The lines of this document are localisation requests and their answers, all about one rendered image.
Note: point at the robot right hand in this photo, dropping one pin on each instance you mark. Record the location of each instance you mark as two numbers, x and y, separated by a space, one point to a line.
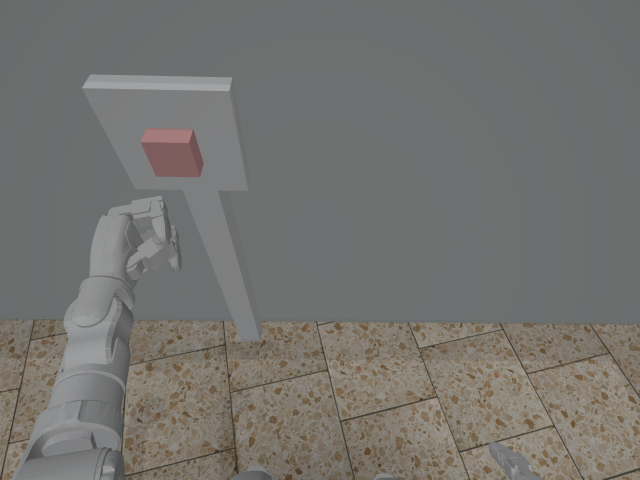
516 466

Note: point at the robot left hand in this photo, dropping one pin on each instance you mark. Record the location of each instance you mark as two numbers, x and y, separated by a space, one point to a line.
116 241

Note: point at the robot left upper arm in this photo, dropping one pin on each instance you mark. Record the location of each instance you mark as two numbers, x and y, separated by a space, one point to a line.
94 464

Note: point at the button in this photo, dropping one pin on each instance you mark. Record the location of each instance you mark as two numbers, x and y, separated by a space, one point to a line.
172 152

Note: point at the left robot forearm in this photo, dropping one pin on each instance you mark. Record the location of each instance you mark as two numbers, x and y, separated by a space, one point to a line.
84 411

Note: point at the panel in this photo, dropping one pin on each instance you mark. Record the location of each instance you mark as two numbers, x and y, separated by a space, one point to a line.
126 105

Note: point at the left robot shin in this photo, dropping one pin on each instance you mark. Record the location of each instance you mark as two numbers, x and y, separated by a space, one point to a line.
257 468

